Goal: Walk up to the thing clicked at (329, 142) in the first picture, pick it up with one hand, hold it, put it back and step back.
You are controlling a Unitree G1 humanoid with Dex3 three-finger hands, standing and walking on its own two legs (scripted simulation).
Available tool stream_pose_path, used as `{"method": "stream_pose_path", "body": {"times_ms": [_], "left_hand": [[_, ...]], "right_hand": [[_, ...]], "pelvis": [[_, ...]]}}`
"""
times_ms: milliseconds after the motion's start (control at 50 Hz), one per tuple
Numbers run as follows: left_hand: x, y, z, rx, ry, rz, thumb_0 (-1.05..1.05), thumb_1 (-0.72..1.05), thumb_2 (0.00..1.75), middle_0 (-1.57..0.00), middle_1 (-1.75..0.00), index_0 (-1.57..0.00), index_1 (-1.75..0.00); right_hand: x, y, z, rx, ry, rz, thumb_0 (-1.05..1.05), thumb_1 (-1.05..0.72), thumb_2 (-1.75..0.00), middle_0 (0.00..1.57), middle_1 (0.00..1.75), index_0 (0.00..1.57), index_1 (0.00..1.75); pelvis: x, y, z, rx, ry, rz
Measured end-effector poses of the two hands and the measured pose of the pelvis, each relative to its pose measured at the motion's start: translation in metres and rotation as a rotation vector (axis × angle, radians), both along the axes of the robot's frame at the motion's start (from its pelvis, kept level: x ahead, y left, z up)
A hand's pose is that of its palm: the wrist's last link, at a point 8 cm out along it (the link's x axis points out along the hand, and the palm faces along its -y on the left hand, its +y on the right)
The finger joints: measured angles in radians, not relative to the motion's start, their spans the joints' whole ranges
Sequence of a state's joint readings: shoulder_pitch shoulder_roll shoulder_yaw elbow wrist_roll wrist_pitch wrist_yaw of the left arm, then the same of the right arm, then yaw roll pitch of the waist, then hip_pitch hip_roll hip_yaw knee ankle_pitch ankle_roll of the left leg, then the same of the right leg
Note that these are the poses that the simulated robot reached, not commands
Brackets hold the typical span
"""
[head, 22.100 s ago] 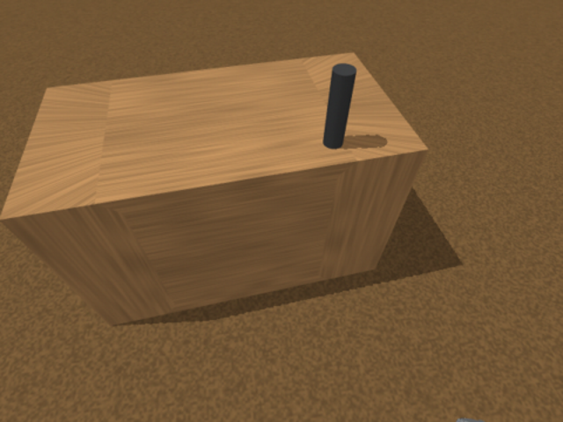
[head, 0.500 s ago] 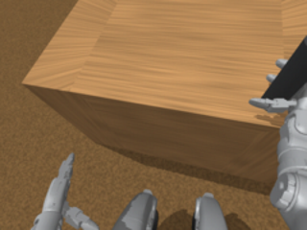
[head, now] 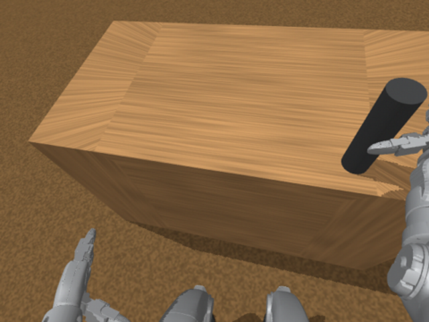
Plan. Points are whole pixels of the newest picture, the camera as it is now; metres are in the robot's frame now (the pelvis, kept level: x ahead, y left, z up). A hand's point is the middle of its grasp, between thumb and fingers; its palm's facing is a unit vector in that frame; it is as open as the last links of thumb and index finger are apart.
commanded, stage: withdraw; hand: right
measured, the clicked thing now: (375, 133) +0.45 -0.23 +0.05
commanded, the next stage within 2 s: rise in 0.06 s
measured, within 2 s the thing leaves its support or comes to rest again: neither
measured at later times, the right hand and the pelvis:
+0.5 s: hand out of the picture +0.41 -0.38 +0.13, palm faces +0.50 +0.81 -0.30, open 17.5 cm; pelvis +0.01 +0.00 +0.04, yaw +0 degrees
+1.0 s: hand out of the picture +0.21 -0.26 +0.09, palm faces +0.35 +0.87 -0.35, open 17.4 cm; pelvis +0.03 +0.01 +0.05, yaw -2 degrees
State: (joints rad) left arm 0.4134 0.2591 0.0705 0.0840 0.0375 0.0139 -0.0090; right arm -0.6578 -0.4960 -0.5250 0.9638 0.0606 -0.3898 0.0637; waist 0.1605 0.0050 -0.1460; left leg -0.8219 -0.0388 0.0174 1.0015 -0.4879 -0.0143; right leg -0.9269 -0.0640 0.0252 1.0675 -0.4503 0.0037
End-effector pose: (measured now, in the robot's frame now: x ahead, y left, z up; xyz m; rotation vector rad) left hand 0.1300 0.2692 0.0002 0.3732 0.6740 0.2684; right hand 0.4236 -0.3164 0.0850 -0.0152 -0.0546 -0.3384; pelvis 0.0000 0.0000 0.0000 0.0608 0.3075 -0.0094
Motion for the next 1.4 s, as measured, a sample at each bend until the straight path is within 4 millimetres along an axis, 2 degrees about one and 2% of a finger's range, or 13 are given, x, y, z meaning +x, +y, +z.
{"method": "stream_pose_path", "body": {"times_ms": [120, 200, 300, 400, 460, 540, 620, 700, 840, 980, 1060, 1200, 1400], "left_hand": [[0.006, -0.013, -0.010, -0.077, 0.012, 0.002, -0.01, -0.52, 0.05, -0.06, -0.05, -0.05, -0.05], [0.012, -0.020, -0.006, -0.113, -0.019, -0.014, -0.01, -0.52, 0.05, -0.06, -0.05, -0.05, -0.05], [0.012, -0.029, -0.001, -0.164, -0.011, -0.034, -0.01, -0.52, 0.05, -0.06, -0.05, -0.05, -0.05], [-0.001, -0.025, -0.007, -0.179, 0.084, -0.012, -0.01, -0.50, 0.04, -0.06, -0.05, -0.06, -0.05], [-0.003, -0.018, -0.007, -0.154, 0.128, -0.005, -0.01, -0.50, 0.05, -0.06, -0.05, -0.06, -0.04], [0.010, -0.017, -0.004, -0.135, 0.119, -0.019, -0.01, -0.51, 0.06, -0.06, -0.05, -0.05, -0.04], [0.036, -0.027, 0.002, -0.166, 0.045, -0.046, -0.01, -0.52, 0.07, -0.06, -0.05, -0.05, -0.05], [0.051, -0.032, 0.002, -0.217, -0.010, -0.032, -0.01, -0.52, 0.07, -0.06, -0.05, -0.05, -0.05], [0.047, -0.027, -0.011, -0.242, 0.057, 0.000, -0.01, -0.52, 0.07, -0.06, -0.05, -0.05, -0.05], [0.047, -0.002, -0.006, -0.169, 0.035, 0.035, -0.01, -0.52, 0.07, -0.06, -0.05, -0.05, -0.05], [0.049, -0.002, -0.004, -0.165, -0.001, 0.008, -0.01, -0.52, 0.07, -0.06, -0.05, -0.05, -0.05], [0.043, -0.002, -0.014, -0.199, -0.025, 0.006, -0.01, -0.51, 0.06, -0.06, -0.06, -0.05, -0.06], [0.017, 0.011, -0.023, -0.170, 0.026, 0.024, -0.01, -0.51, 0.06, -0.06, -0.06, -0.05, -0.05]], "right_hand": [[0.003, -0.025, 0.058, -0.027, -0.010, 0.003, -0.01, 0.59, -0.05, 0.07, 0.06, 0.07, 0.07], [0.001, -0.031, 0.079, -0.006, 0.027, 0.037, -0.01, 0.59, -0.04, 0.06, 0.05, 0.06, 0.06], [-0.011, -0.042, 0.072, -0.088, 0.201, -0.004, -0.01, 0.56, -0.04, 0.06, 0.05, 0.07, 0.06], [-0.032, -0.068, 0.056, -0.128, 0.323, -0.123, -0.01, 0.56, -0.04, 0.06, 0.05, 0.07, 0.06], [-0.045, -0.086, 0.062, -0.157, 0.316, -0.209, -0.01, 0.57, -0.04, 0.06, 0.05, 0.07, 0.06], [-0.062, -0.097, 0.069, -0.207, 0.304, -0.261, -0.01, 0.57, -0.05, 0.06, 0.05, 0.06, 0.06], [-0.081, -0.087, 0.068, -0.233, 0.294, -0.238, -0.01, 0.57, -0.05, 0.05, 0.05, 0.06, 0.06], [-0.115, -0.063, 0.057, -0.265, 0.304, -0.169, -0.01, 0.55, -0.06, 0.06, 0.05, 0.06, 0.06], [-0.188, -0.006, 0.035, -0.236, 0.334, -0.061, -0.01, 0.52, -0.06, 0.06, 0.05, 0.06, 0.06], [-0.248, 0.015, 0.030, -0.228, 0.386, -0.094, -0.01, 0.53, -0.06, 0.06, 0.05, 0.07, 0.06], [-0.273, 0.033, 0.031, -0.217, 0.390, -0.088, -0.01, 0.54, -0.06, 0.06, 0.05, 0.06, 0.06], [-0.291, 0.051, 0.025, -0.195, 0.402, -0.080, -0.01, 0.54, -0.06, 0.06, 0.05, 0.06, 0.06], [-0.295, 0.026, 0.046, -0.294, 0.341, -0.162, -0.01, 0.56, -0.06, 0.06, 0.06, 0.06, 0.06]], "pelvis": [[0.001, -0.004, 0.012, -0.006, -0.038, -0.006], [0.002, -0.005, 0.020, -0.012, -0.057, -0.010], [0.002, -0.005, 0.029, -0.024, -0.084, 0.000], [0.004, -0.004, 0.036, -0.030, -0.094, 0.006], [0.007, -0.004, 0.040, -0.030, -0.105, 0.004], [0.014, -0.004, 0.044, -0.030, -0.118, 0.000], [0.023, -0.005, 0.047, -0.033, -0.139, -0.005], [0.030, -0.007, 0.050, -0.038, -0.166, -0.003], [0.033, -0.003, 0.052, -0.050, -0.206, -0.014], [0.028, 0.007, 0.052, -0.060, -0.232, -0.027], [0.023, 0.012, 0.050, -0.066, -0.242, -0.032], [0.010, 0.020, 0.047, -0.076, -0.256, -0.043], [0.001, 0.027, 0.046, -0.081, -0.264, -0.037]]}}
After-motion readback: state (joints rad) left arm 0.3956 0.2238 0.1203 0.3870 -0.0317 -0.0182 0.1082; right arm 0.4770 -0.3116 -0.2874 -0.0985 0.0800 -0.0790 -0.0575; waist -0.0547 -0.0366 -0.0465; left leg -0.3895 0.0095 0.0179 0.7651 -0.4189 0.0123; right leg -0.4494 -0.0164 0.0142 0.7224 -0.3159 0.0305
